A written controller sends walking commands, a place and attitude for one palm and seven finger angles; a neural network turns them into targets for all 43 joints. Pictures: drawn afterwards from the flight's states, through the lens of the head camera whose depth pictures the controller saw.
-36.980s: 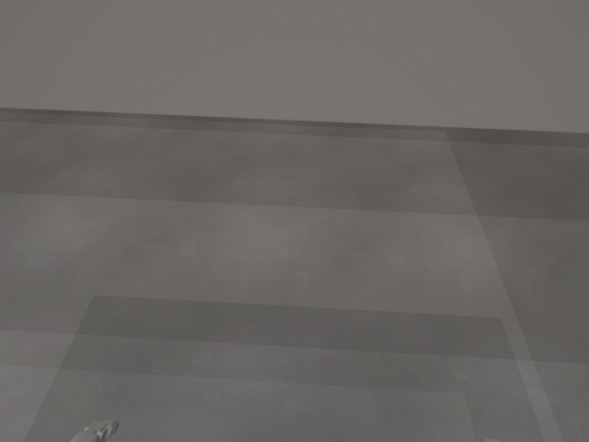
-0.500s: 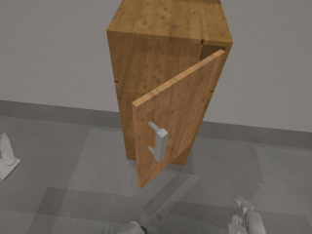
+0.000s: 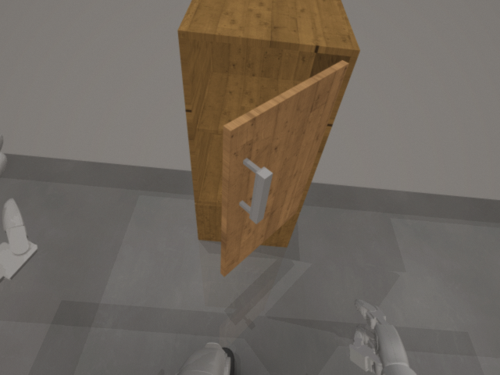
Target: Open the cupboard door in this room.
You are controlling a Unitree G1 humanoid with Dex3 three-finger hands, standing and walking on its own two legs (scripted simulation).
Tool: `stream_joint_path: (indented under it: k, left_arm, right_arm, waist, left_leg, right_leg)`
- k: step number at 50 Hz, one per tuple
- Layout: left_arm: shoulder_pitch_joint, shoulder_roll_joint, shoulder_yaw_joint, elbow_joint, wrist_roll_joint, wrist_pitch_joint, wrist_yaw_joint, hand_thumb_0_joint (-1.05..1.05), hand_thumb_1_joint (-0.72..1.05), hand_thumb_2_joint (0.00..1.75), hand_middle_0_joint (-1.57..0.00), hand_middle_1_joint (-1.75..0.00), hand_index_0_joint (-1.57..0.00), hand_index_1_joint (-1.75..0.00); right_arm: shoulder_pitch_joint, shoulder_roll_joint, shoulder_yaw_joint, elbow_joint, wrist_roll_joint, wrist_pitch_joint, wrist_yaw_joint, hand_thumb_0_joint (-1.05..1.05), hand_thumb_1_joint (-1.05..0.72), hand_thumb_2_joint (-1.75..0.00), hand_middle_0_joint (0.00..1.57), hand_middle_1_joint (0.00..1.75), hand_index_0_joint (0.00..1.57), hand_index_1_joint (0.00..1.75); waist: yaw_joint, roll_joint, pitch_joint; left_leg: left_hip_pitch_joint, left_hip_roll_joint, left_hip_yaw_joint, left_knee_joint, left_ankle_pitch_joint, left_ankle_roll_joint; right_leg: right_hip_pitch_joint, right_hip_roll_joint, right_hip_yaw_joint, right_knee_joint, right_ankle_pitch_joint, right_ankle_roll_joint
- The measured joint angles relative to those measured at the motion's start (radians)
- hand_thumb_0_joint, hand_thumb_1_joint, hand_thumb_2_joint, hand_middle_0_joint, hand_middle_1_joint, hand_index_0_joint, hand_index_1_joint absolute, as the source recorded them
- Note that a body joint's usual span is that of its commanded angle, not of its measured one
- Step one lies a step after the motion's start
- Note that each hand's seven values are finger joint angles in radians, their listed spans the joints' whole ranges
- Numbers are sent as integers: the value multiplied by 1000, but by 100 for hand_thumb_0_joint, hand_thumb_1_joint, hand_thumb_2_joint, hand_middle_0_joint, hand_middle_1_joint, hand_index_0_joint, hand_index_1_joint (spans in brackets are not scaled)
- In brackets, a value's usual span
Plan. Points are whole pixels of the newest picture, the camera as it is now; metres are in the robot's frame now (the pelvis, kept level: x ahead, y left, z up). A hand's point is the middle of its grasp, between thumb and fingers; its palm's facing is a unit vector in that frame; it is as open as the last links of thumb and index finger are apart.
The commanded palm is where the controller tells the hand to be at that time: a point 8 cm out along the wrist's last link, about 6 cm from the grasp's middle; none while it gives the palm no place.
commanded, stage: stop stepping back and stand still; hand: left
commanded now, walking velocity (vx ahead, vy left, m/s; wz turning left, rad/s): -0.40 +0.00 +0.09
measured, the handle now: (252, 191) +0.47 +0.05 -0.02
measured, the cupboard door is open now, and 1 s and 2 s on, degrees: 48 48 48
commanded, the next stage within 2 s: let the arm hang, fingers relaxed in 1.10 s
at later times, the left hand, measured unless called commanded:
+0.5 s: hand out of the picture +0.05 +0.31 +0.19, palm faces +0.46 -0.80 -0.39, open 7.4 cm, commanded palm +0.01 +0.34 +0.19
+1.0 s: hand out of the picture +0.00 +0.31 +0.17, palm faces +0.49 -0.74 -0.45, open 7.4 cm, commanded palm -0.05 +0.35 +0.19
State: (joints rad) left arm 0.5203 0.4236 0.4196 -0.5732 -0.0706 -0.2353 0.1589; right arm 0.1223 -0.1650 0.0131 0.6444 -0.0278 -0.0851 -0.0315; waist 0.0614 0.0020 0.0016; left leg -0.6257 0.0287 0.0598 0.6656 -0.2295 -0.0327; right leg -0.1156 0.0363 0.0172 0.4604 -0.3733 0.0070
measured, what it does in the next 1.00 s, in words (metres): walks backwards: left foot, then right foot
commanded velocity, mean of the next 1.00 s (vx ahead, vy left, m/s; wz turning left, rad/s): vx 0.16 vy -0.04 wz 0.01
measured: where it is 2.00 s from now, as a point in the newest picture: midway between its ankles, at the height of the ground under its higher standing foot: outside the picture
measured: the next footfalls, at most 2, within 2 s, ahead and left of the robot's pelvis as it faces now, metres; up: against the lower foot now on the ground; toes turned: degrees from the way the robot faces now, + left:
left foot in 0.08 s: +0.12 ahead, +0.06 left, +0.00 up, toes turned +0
right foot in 0.40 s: -0.12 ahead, -0.07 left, +0.01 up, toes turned -8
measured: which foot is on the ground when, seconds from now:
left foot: up 0.00-0.06, down 0.08-0.36, up 0.38-0.56, down 0.58-1.00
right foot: down 0.00-0.08, up 0.10-0.38, down 0.40-0.58, up 0.60-0.86, down 0.88-1.00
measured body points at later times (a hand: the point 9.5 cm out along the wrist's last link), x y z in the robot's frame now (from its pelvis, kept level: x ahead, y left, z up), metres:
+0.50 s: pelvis -0.14 +0.04 +0.01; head -0.17 +0.08 +0.45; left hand +0.02 +0.35 +0.21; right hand -0.02 -0.22 -0.08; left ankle -0.10 +0.14 -0.67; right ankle -0.16 -0.07 -0.72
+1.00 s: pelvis -0.18 +0.04 +0.01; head -0.18 +0.03 +0.46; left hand -0.03 +0.35 +0.20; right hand -0.04 -0.20 -0.10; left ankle -0.16 +0.17 -0.68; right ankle -0.18 -0.08 -0.72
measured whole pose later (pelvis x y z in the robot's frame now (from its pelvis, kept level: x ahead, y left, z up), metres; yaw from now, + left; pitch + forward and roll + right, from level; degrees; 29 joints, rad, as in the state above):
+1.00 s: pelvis -0.18 +0.04 +0.01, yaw +1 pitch -1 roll -1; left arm 0.52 0.35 0.41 -0.44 -0.02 -0.20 0.15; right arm 0.23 -0.24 -0.03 0.72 -0.01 -0.07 -0.06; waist 0.03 0.05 0.01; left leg -0.47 0.06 0.01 0.94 -0.36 0.01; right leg -0.24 -0.01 -0.06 0.59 -0.32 -0.01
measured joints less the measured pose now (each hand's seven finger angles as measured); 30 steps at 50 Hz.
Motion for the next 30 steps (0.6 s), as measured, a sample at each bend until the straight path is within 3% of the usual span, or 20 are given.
stream_joint_path:
  k: [2,3,4,6,8,10,12,17,19,20,21,22,24,26,28,30]
  left_arm:
    - [-6,-1,-25,6,15,3,-17,1,88,90,-21,-30,-21,-30]
    - [-8,2,-26,4,17,8,-24,1,88,90,-21,-30,-21,-30]
    - [-11,4,-23,-3,15,16,-29,1,88,90,-21,-30,-21,-30]
    - [-58,31,-3,1,6,22,-35,1,88,90,-21,-30,-21,-30]
    - [-84,56,23,11,-6,16,-39,1,88,90,-21,-30,-21,-30]
    - [-53,70,46,-19,-9,23,-32,1,88,90,-21,-30,-21,-30]
    - [11,77,59,-69,-6,31,-23,1,88,90,-21,-30,-21,-30]
    - [152,91,50,-121,3,53,-10,1,88,90,-21,-30,-21,-30]
    - [182,125,75,-126,2,70,-5,1,88,90,-21,-30,-21,-30]
    - [181,127,87,-129,2,74,-7,1,88,90,-21,-30,-21,-30]
    - [158,110,82,-115,3,75,-13,1,88,90,-21,-30,-21,-30]
    - [125,92,68,-90,4,79,-18,1,88,90,-21,-30,-21,-30]
    - [46,50,39,-14,18,77,-17,1,88,90,-21,-30,-21,-30]
    - [-25,-5,16,62,31,78,-4,0,88,90,-21,-30,-21,-30]
    - [-78,-54,-2,96,35,85,9,1,88,90,-21,-30,-21,-30]
    - [-112,-68,-1,97,36,82,18,1,88,90,-21,-30,-20,-30]
  right_arm:
    - [21,0,5,16,14,15,-10,1,-90,-90,20,30,21,30]
    - [32,-1,11,13,19,22,-17,1,-90,-90,20,30,21,30]
    - [40,-11,17,0,24,24,-24,1,-90,-90,20,30,21,30]
    - [19,-7,4,-2,23,9,-28,1,-90,-90,20,30,21,30]
    - [-1,4,-2,-3,16,-18,-13,1,-90,-90,20,30,21,30]
    - [7,10,-3,-21,11,-34,3,1,-90,-90,20,30,20,30]
    - [36,13,-3,-41,11,-34,13,1,-90,-90,20,30,20,30]
    - [126,-2,-22,-51,-1,-13,1,1,-90,-90,20,30,20,30]
    - [149,-10,-27,-53,3,-3,-8,1,-90,-90,20,30,20,30]
    - [144,-24,-26,-46,6,2,-11,1,-90,-90,20,30,20,30]
    - [129,-42,-28,-21,5,12,-14,1,-90,-90,20,30,20,30]
    - [126,-53,-30,9,9,26,-15,1,-90,-90,20,30,20,30]
    - [145,-50,-31,52,15,43,-25,1,-90,-90,20,30,20,30]
    - [169,-42,-26,64,17,42,-42,1,-90,-90,20,30,20,30]
    - [184,-48,-18,49,18,21,-58,1,-90,-90,20,30,20,30]
    - [163,-37,-18,31,15,-5,-63,1,-90,-90,20,30,20,30]
  waist:
    - [-10,-22,-6]
    - [-19,-36,-8]
    - [-26,-32,-6]
    - [-44,-54,40]
    - [-59,-73,82]
    - [-84,-71,95]
    - [-101,-68,86]
    - [-107,-26,17]
    - [-91,-54,-11]
    - [-63,-64,-15]
    - [-44,-43,-11]
    - [-38,-26,-21]
    - [-34,-28,-59]
    - [-40,-42,-91]
    - [-57,-42,-96]
    - [-80,-59,-56]
  left_leg:
    - [34,-30,-13,115,-68,-4]
    - [81,-42,-15,77,-47,-5]
    - [142,-37,-25,-13,76,1]
    - [166,-50,-14,-75,127,104]
    - [177,-48,-1,-121,145,140]
    - [196,-32,-6,-190,189,137]
    - [215,-19,-10,-257,207,119]
    - [241,-20,-23,-394,147,32]
    - [169,-55,11,-285,30,-9]
    - [100,-63,7,-109,-25,-15]
    - [49,-52,-20,88,-51,-15]
    - [21,-43,-45,249,-67,-12]
    - [46,-16,-52,379,-89,8]
    - [141,19,-40,306,-144,32]
    - [278,42,-39,87,-187,48]
    - [296,21,-41,22,-136,53]
  right_leg:
    - [4,-16,12,14,-8,31]
    - [-4,-25,15,31,-15,39]
    - [-28,-21,6,74,-20,42]
    - [-118,-12,32,255,-89,24]
    - [-212,28,69,440,-183,11]
    - [-264,57,49,526,-170,1]
    - [-270,61,3,513,-139,-8]
    - [-113,74,-107,227,-197,-47]
    - [-16,40,-111,16,-164,-85]
    - [-24,15,-98,-27,-64,-105]
    - [-57,14,-100,9,44,-99]
    - [-79,15,-107,50,72,-85]
    - [-96,-1,-115,87,54,-59]
    - [-111,-27,-126,107,30,-49]
    - [-146,-50,-139,168,-7,-47]
    - [-221,-58,-100,326,-105,-38]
